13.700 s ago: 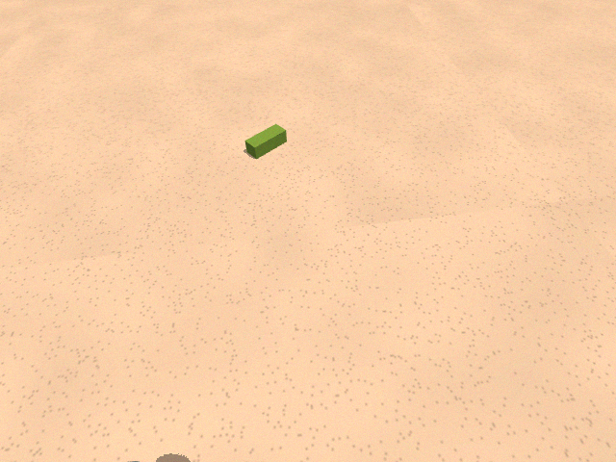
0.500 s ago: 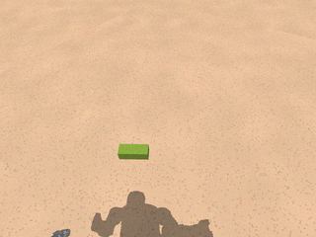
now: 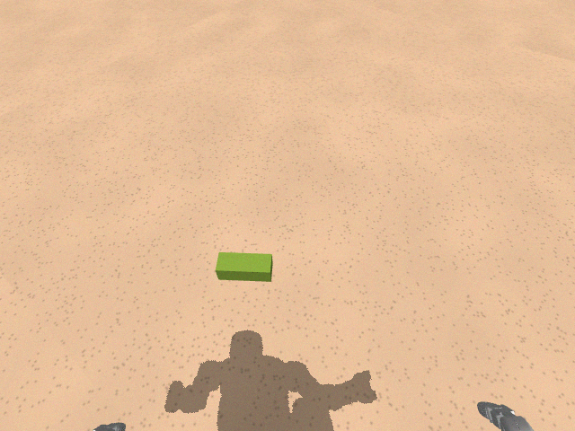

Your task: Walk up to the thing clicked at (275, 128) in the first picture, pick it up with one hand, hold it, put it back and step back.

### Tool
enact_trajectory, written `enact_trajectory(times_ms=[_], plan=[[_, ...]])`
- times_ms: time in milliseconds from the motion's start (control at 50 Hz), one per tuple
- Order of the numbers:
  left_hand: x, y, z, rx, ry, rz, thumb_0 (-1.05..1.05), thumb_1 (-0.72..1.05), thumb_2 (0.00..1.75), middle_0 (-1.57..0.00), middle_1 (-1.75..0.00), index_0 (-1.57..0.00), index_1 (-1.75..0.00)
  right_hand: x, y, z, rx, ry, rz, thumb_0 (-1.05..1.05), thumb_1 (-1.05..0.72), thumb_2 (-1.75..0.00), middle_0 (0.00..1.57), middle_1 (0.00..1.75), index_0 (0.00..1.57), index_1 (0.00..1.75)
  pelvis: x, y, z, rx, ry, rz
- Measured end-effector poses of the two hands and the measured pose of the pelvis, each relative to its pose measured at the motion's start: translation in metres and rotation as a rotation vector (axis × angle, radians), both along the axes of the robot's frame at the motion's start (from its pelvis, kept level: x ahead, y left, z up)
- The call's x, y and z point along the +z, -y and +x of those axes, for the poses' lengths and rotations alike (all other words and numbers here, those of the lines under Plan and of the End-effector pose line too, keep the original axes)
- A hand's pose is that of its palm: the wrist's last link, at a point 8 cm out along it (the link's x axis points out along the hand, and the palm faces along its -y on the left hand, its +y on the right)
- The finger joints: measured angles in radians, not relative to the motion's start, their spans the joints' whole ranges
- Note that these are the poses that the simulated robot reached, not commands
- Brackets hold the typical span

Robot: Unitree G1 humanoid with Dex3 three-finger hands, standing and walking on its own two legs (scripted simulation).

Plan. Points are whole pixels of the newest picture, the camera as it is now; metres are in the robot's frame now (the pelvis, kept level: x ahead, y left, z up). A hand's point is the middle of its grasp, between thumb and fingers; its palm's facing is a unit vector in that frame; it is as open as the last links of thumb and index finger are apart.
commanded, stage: stand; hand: left
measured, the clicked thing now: (245, 266) +0.75 +0.23 -0.74
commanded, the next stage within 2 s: walk up in 0.88 s
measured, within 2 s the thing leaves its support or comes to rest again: neither
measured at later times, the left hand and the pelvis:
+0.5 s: hand out of the picture +0.04 +0.25 -0.15, palm faces -0.03 -0.94 -0.34, open 7.4 cm; pelvis -0.03 -0.01 +0.01, yaw -1 degrees
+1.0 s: hand out of the picture +0.04 +0.25 -0.14, palm faces +0.02 -0.94 -0.33, open 7.4 cm; pelvis -0.02 -0.01 +0.01, yaw +0 degrees
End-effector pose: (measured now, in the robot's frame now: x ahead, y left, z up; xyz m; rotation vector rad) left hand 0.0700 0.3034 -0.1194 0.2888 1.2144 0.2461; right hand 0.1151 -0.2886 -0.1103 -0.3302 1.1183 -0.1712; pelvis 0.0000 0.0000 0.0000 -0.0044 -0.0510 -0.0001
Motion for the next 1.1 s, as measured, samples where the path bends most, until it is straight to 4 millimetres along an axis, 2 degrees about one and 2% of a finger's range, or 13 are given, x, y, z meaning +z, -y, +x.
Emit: enact_trajectory(times_ms=[140,500,660,780,940,1020,1100], plan=[[0.002,0.008,-0.009,-0.023,-0.019,-0.014,0.01,0.9,0.9,-0.2,-0.3,-0.21,-0.3,0.002,0.003,-0.015,-0.016,-0.007,0.002,0.01,-0.91,-0.89,0.2,0.3,0.2,0.3,0.004,0.001,-0.01,-0.008,0.007,0.0],[0.007,0.014,-0.032,-0.051,-0.028,-0.008,0.01,0.9,0.9,-0.2,-0.3,-0.21,-0.3,-0.006,0.019,-0.087,-0.068,-0.109,0.005,0.01,-0.91,-0.89,0.2,0.3,0.2,0.3,0.006,0.008,-0.032,-0.014,0.01,0.001],[0.005,0.016,-0.039,-0.056,-0.048,-0.008,0.01,0.9,0.9,-0.2,-0.3,-0.21,-0.3,-0.008,0.022,-0.106,-0.082,-0.152,0.003,0.01,-0.91,-0.89,0.2,0.3,0.2,0.3,0.006,0.011,-0.033,-0.016,0.004,-0.001],[0.004,0.018,-0.037,-0.063,-0.045,-0.012,0.01,0.9,0.9,-0.2,-0.3,-0.21,-0.3,-0.007,0.022,-0.106,-0.082,-0.153,0.002,0.01,-0.91,-0.89,0.2,0.3,0.2,0.3,0.006,0.011,-0.033,-0.018,0.002,-0.001],[0.008,0.016,-0.03,-0.054,0.001,-0.026,0.01,0.9,0.9,-0.2,-0.3,-0.21,-0.3,-0.003,0.022,-0.094,-0.065,-0.119,0.01,0.01,-0.91,-0.89,0.2,0.3,0.2,0.3,0.006,0.01,-0.028,-0.012,-0.003,-0.004],[0.012,0.0,-0.038,-0.02,0.033,-0.011,0.01,0.9,0.9,-0.2,-0.3,-0.21,-0.3,0.004,0.025,-0.078,-0.035,-0.116,-0.017,0.01,-0.91,-0.89,0.2,0.3,0.2,0.3,0.006,0.003,-0.018,-0.004,-0.009,0.001],[0.008,-0.027,-0.05,0.007,-0.027,0.007,0.01,0.9,0.9,-0.2,-0.3,-0.21,-0.3,0.01,0.023,-0.053,-0.019,-0.09,-0.045,0.01,-0.91,-0.89,0.2,0.3,0.2,0.3,0.002,-0.013,-0.001,0.01,-0.002,-0.019]])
